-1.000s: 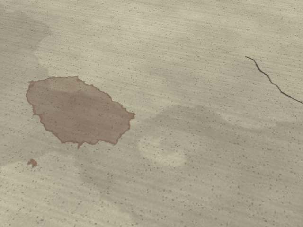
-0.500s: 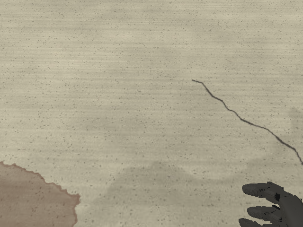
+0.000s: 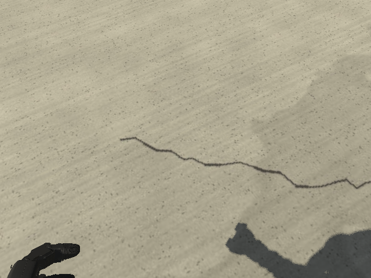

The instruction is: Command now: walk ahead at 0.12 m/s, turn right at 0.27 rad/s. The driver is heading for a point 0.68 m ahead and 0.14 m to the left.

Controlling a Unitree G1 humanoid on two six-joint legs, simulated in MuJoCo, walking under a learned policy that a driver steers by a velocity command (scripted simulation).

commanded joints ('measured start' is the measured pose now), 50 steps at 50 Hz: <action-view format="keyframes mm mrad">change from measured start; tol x32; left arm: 1 169 152 61 -19 16 -10 10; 50 88 -5 33 263 49 -51 -38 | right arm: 1 -51 -122 -20 -55 -7 -11 -2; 50 82 -107 -33 142 -75 -12 25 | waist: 1 129 9 -212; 50 97 164 -11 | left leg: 1 -69 149 -74 175 568 94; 3 -374 -3 -176 667 -405 -23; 17 2 123 -323 -37 198 45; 20 -325 109 -334 -152 -250 60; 36 -116 33 -239 -53 215 49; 40 -36 322 -669 -355 -639 254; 50 -167 175 -292 -296 -162 194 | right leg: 1 383 29 -5 -139 302 -75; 3 696 -405 495 -114 894 -386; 17 92 -26 106 -136 -337 -31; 37 382 21 16 -94 -39 21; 43 -366 -97 46 336 -308 -33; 50 330 34 -189 -26 -133 -9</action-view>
